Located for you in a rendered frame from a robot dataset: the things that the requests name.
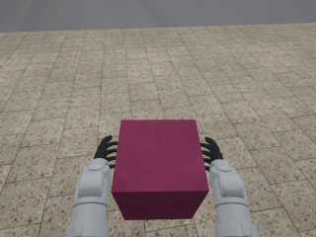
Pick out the right robot forearm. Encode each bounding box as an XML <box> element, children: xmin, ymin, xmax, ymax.
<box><xmin>209</xmin><ymin>159</ymin><xmax>259</xmax><ymax>237</ymax></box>

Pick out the left robot forearm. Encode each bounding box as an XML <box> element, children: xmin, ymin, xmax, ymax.
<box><xmin>64</xmin><ymin>158</ymin><xmax>111</xmax><ymax>237</ymax></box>

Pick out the carton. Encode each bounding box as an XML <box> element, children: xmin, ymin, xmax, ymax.
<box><xmin>111</xmin><ymin>119</ymin><xmax>209</xmax><ymax>220</ymax></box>

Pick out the right robot hand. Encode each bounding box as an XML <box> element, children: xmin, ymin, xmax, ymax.
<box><xmin>200</xmin><ymin>136</ymin><xmax>224</xmax><ymax>172</ymax></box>

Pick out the left robot hand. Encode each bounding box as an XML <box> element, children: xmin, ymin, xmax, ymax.
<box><xmin>94</xmin><ymin>135</ymin><xmax>118</xmax><ymax>169</ymax></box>

